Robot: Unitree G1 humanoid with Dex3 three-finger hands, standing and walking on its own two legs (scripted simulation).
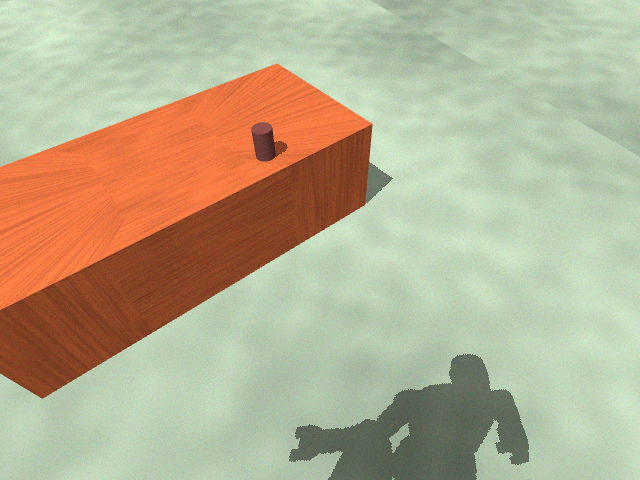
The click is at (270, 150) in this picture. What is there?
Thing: squat round
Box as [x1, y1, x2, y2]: [251, 122, 275, 161]
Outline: 260,122 254,124 251,127 256,157 259,160 265,161 273,158 275,152 271,125 265,122
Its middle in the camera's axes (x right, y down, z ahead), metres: -0.18 -0.34 +1.31
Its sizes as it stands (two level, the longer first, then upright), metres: 0.068 0.068 0.109
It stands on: a support 0.42 m high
